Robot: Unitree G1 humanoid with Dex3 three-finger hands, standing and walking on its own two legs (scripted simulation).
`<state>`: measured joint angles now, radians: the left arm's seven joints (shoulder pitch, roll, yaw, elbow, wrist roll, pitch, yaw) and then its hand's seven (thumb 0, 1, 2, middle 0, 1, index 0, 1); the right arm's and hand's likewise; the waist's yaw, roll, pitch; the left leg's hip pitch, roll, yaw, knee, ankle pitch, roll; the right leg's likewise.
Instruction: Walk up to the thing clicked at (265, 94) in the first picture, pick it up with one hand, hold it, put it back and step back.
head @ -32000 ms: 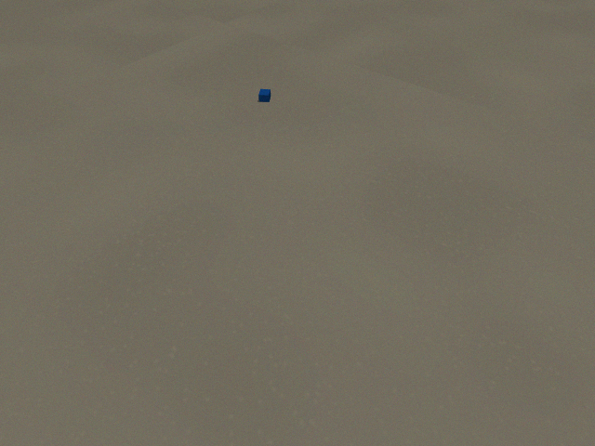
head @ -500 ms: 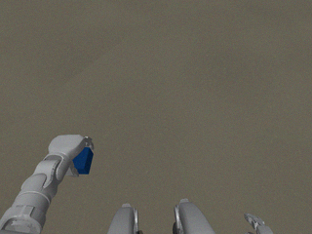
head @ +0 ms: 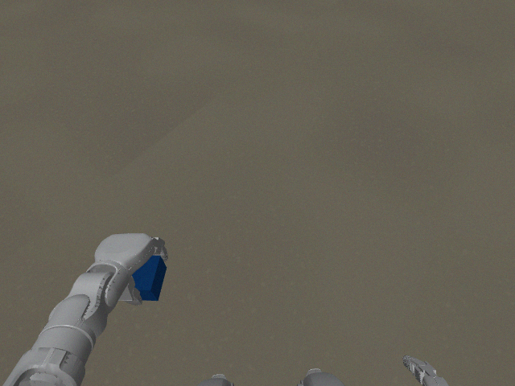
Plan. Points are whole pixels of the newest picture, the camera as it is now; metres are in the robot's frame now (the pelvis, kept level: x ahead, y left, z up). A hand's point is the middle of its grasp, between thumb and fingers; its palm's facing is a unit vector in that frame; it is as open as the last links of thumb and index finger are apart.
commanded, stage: hold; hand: left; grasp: from above
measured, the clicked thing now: (138, 277) +0.32 +0.23 -0.09
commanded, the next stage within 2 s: crouch in 1.86 s
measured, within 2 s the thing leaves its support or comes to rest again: neither
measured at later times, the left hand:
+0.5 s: hand (132, 273) +0.30 +0.22 -0.02, palm faces -0.46 -0.01 -0.89, open 9.3 cm
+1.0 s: hand (135, 283) +0.28 +0.20 -0.01, palm faces -0.45 -0.01 -0.89, open 9.3 cm
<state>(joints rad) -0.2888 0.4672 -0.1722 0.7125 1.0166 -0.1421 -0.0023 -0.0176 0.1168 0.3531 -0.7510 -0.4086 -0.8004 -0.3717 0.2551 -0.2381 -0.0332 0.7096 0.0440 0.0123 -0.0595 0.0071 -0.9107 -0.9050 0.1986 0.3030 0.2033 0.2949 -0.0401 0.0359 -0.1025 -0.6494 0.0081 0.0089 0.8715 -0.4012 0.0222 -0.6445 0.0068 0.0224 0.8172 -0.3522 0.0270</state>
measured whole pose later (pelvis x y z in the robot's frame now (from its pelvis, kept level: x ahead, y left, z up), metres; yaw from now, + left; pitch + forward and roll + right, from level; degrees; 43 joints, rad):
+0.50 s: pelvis +0.01 -0.01 +0.02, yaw +0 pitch +7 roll -1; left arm -0.22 0.46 -0.17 0.61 1.01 -0.17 -0.05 -0.02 0.11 0.35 -0.76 -0.40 -0.81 -0.35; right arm 0.22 -0.25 -0.03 0.68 0.05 0.06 -0.07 0.01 -0.90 -0.90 0.20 0.30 0.20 0.29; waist -0.02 0.05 -0.08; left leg -0.50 0.00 0.01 0.75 -0.36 0.02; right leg -0.51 0.00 0.03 0.72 -0.32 0.02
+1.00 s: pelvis -0.01 -0.01 +0.02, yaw +0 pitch +4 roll +0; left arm -0.17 0.46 -0.18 0.52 1.00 -0.15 -0.08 -0.02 0.13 0.34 -0.73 -0.42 -0.79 -0.38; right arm 0.20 -0.26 -0.03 0.67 0.06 0.06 -0.08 0.01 -0.91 -0.90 0.20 0.30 0.20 0.29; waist -0.01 0.05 -0.05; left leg -0.43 0.00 0.02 0.68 -0.31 0.01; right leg -0.45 0.00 0.03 0.68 -0.29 0.01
